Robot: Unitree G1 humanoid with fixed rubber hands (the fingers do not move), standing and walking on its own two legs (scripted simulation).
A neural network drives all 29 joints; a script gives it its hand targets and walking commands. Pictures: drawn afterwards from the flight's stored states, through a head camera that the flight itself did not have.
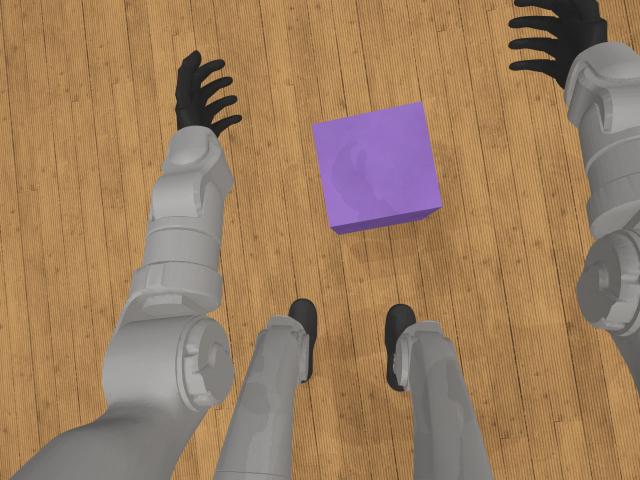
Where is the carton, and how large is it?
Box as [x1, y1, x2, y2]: [312, 101, 442, 234]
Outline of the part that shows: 421,101 312,124 329,226 338,234 422,219 442,206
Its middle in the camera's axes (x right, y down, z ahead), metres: +0.12 -0.14 +0.84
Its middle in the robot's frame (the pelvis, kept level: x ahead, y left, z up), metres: +0.52 -0.02 -0.52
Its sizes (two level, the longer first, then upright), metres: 0.210 0.200 0.250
